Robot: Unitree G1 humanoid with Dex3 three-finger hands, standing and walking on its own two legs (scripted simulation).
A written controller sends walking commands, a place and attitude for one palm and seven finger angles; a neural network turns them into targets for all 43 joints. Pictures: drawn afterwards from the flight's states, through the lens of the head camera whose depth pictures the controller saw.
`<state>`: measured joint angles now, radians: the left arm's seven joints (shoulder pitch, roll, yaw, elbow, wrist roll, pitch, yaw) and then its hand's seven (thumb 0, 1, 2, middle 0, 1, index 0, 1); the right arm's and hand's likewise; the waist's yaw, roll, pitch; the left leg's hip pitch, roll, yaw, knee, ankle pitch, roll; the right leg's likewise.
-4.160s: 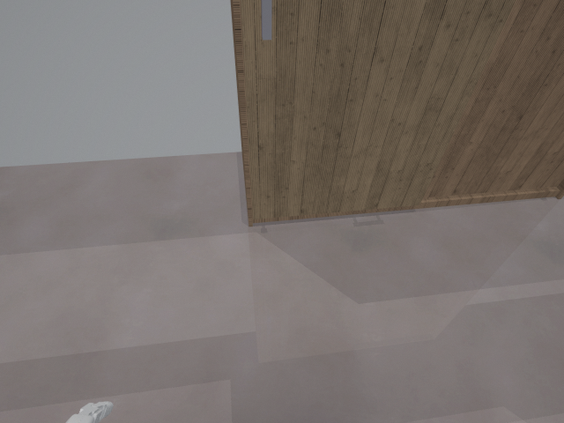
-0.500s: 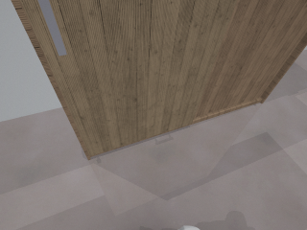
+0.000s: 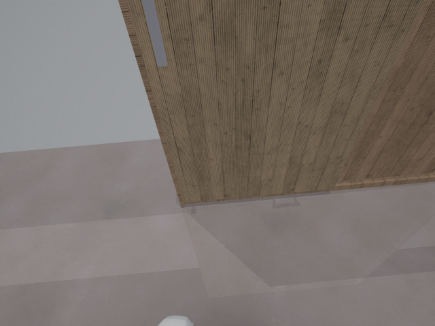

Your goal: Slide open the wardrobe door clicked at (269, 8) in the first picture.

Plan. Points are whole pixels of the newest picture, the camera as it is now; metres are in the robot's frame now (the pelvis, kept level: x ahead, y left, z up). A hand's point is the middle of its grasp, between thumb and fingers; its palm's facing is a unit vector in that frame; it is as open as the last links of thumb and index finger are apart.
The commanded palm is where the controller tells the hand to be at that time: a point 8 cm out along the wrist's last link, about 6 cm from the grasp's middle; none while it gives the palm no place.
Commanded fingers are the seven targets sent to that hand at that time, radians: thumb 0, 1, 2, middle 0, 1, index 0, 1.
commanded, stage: take the last steps up to it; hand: left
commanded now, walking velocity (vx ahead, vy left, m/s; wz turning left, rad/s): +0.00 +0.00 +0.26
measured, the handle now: (152, 13) +0.80 +0.21 +0.22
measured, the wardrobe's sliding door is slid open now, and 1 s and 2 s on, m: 0.00 0.00 0.00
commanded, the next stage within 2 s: come to a stop and stand still in 1.24 s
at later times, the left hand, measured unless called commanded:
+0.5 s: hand out of the picture +0.01 +0.24 -0.18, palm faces +0.13 -0.98 -0.17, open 7.4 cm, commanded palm none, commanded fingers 0.00 0.90 0.90 -0.20 -0.30 -0.20 -0.30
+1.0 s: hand (157, 325) +0.16 +0.15 -0.17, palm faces +0.15 -0.97 -0.20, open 7.2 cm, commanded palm none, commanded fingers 0.00 0.90 0.90 -0.20 -0.30 -0.20 -0.30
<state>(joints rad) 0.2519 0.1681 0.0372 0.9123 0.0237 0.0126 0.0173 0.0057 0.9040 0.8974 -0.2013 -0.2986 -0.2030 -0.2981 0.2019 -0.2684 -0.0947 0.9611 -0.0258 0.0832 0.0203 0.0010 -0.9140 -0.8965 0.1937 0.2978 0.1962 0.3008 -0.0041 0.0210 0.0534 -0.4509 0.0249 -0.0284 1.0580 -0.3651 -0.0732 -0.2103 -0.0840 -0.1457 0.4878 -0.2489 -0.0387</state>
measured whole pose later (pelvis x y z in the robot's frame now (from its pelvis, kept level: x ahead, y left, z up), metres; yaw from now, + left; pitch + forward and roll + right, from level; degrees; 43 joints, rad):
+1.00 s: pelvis +0.17 -0.02 +0.00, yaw +6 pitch -1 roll +0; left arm 0.31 0.15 0.04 1.09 0.02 -0.07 0.01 0.00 0.93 0.90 -0.20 -0.30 -0.20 -0.30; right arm 0.24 -0.17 -0.07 1.06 -0.03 -0.01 0.01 0.00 -0.92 -0.90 0.19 0.30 0.19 0.30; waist -0.01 0.03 0.01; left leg -0.55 0.12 0.06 0.99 -0.21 -0.03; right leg -0.10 0.02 -0.17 0.35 -0.23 -0.07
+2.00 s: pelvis +0.27 +0.02 -0.02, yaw +7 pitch -1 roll +0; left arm 0.18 0.17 0.05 1.01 0.02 0.03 0.03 0.00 0.91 0.90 -0.20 -0.30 -0.20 -0.30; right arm 0.25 -0.16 -0.05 1.05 -0.01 0.02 -0.02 0.00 -0.92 -0.90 0.19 0.30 0.20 0.30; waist 0.01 -0.01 0.05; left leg -0.20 0.02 0.04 0.55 -0.36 -0.02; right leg -0.36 -0.07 -0.09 0.55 -0.17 0.01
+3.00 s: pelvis +0.27 +0.01 -0.01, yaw +6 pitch -1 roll +0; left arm 0.29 0.16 -0.01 1.10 0.01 -0.02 0.03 0.01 0.91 0.90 -0.20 -0.30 -0.20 -0.30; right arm 0.29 -0.15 0.02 1.11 -0.02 -0.02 -0.03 0.00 -0.92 -0.90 0.19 0.30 0.20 0.30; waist 0.00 -0.01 0.02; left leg -0.16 0.03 0.04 0.47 -0.29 -0.02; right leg -0.18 0.01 -0.08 0.49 -0.30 -0.05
